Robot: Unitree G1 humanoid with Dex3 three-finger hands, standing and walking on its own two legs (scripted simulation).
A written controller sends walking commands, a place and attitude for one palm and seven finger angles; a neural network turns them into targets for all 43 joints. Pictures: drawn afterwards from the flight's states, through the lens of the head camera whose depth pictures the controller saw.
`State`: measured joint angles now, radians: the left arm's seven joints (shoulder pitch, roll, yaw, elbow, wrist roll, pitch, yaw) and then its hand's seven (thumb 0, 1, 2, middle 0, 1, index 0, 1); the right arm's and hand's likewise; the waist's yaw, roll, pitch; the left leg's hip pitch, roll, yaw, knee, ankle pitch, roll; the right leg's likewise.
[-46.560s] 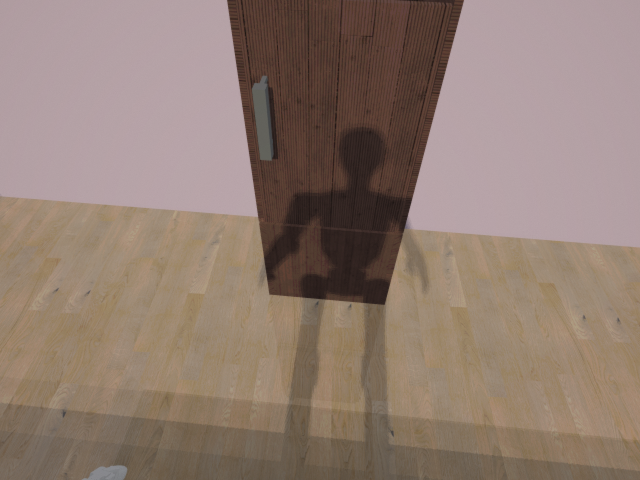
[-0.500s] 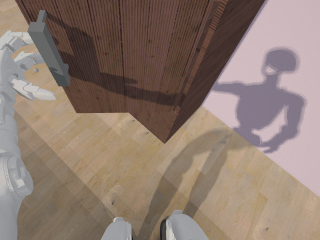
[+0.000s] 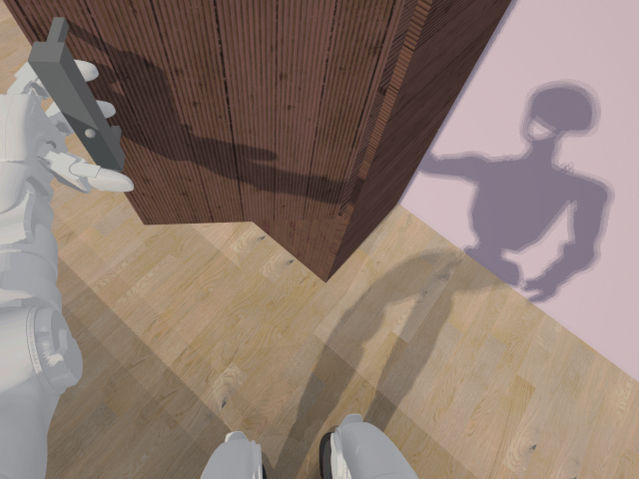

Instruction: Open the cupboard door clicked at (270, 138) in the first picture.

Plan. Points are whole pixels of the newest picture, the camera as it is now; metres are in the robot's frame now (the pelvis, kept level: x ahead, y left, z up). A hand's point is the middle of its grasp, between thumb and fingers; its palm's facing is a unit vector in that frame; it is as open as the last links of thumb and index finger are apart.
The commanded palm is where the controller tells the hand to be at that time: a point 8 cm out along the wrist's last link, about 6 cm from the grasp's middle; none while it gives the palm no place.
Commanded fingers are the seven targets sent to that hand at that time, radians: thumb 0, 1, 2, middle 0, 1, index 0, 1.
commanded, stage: slide the fingers in behind the handle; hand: left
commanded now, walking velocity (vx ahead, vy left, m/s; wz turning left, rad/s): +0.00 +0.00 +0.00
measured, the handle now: (89, 102) +0.55 +0.24 +0.08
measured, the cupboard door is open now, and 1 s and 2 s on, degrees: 46 46 71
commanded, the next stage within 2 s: close the thumb around the handle in 0.40 s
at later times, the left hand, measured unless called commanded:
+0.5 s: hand (98, 135) +0.50 +0.22 +0.08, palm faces +0.00 -1.00 -0.01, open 14.0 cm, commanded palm +0.48 +0.26 +0.08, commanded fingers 0.00 -0.44 0.32 -0.30 -1.21 -0.30 -1.21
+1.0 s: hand (94, 133) +0.51 +0.22 +0.08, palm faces +0.00 -1.00 +0.00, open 7.5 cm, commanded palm +0.49 +0.26 +0.08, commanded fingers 0.00 0.90 0.90 -0.40 -1.35 -0.40 -1.35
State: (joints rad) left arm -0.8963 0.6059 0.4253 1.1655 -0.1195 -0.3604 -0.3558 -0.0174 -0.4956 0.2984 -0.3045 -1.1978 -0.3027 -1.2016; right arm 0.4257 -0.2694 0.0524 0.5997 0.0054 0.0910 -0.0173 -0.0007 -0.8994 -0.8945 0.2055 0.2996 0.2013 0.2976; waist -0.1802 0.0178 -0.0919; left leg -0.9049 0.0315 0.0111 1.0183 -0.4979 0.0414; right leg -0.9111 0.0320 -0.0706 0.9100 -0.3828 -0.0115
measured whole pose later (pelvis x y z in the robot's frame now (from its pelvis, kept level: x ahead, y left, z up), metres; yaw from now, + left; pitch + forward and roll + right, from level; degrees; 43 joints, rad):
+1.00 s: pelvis +0.00 +0.00 +0.00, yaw +0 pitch +22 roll -4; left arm -0.90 0.60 0.43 1.18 -0.12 -0.37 -0.35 -0.01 0.43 0.69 -0.37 -1.30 -0.37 -1.30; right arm 0.42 -0.27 0.05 0.61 0.01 0.08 -0.02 0.00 -0.90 -0.89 0.21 0.30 0.20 0.30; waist -0.18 0.02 -0.09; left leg -0.91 0.03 0.01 1.02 -0.50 0.04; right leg -0.91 0.03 -0.07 0.91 -0.38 -0.01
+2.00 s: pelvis +0.01 -0.01 +0.02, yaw +0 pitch +14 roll -1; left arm -0.09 0.05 0.12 0.27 -0.09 -0.30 0.23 -0.01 0.62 0.72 -0.34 -1.31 -0.34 -1.29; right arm 0.23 -0.20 0.01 0.51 -0.01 0.05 0.03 0.00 -0.90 -0.90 0.20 0.30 0.20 0.30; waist -0.02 0.01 -0.14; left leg -0.66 0.01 0.05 0.90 -0.49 0.03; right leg -0.71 0.01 -0.03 0.88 -0.41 -0.02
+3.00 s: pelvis -0.01 -0.04 +0.02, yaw +4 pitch +9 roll +1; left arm 0.10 -0.04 -0.12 0.15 0.01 -0.30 0.44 -0.01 -0.36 0.36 -0.31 -1.15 -0.31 -1.14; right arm 0.20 -0.20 0.00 0.57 -0.05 0.00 -0.02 0.01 -0.90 -0.90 0.20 0.30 0.20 0.30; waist 0.00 0.02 -0.11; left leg -0.61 -0.01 -0.02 0.90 -0.45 -0.01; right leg -0.65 0.00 -0.09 0.90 -0.41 -0.06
